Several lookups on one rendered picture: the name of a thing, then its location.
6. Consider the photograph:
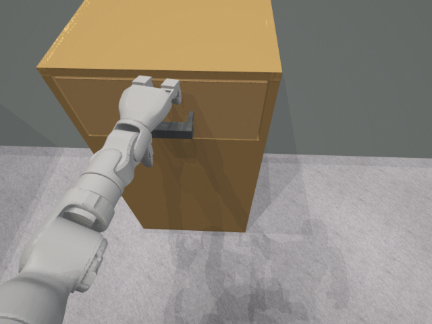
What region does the drawer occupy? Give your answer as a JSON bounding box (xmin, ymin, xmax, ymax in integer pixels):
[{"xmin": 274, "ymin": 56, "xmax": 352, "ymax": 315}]
[{"xmin": 55, "ymin": 76, "xmax": 267, "ymax": 139}]

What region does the left robot forearm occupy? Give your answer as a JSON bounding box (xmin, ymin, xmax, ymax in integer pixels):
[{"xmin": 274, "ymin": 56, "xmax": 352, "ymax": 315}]
[{"xmin": 18, "ymin": 119, "xmax": 151, "ymax": 273}]

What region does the robot left hand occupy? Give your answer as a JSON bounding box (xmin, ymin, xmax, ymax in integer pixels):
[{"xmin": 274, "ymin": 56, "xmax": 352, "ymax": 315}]
[{"xmin": 119, "ymin": 76, "xmax": 182, "ymax": 167}]

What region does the robot left upper arm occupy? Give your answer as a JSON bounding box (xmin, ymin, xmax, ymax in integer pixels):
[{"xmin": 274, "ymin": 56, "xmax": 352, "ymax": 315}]
[{"xmin": 0, "ymin": 216, "xmax": 108, "ymax": 324}]

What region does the handle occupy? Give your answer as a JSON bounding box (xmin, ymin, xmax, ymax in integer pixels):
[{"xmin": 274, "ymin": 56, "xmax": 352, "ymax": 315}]
[{"xmin": 151, "ymin": 111, "xmax": 194, "ymax": 139}]

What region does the cabinet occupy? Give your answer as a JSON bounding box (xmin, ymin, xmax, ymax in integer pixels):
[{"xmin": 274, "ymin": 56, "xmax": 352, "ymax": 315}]
[{"xmin": 36, "ymin": 0, "xmax": 282, "ymax": 233}]

